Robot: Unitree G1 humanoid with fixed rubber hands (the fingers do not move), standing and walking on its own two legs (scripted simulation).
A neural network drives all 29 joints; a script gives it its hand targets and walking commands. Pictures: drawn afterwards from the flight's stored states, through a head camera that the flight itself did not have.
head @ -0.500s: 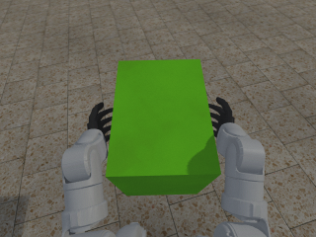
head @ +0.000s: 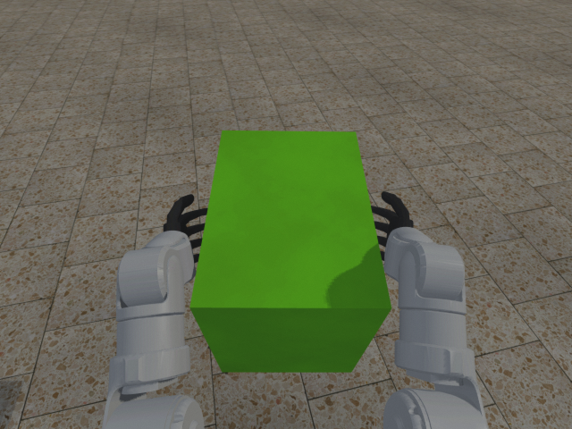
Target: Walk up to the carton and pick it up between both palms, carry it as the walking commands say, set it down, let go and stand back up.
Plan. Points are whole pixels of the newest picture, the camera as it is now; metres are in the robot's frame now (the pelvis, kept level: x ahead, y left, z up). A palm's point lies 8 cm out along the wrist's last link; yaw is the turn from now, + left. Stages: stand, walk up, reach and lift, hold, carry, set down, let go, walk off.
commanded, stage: carry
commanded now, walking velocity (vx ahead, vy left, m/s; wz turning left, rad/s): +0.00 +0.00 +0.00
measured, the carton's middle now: (288, 253) +0.36 +0.00 +0.05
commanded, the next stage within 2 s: hold in 0.94 s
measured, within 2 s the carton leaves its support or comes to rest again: neither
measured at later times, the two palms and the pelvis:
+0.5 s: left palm (212, 248) +0.33 +0.11 +0.10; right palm (427, 252) +0.32 -0.19 +0.10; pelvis -0.01 -0.02 +0.00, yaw -2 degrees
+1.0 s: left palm (216, 259) +0.33 +0.11 +0.07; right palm (419, 262) +0.33 -0.19 +0.07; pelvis +0.00 -0.02 +0.01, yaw -2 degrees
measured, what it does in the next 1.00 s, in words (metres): stands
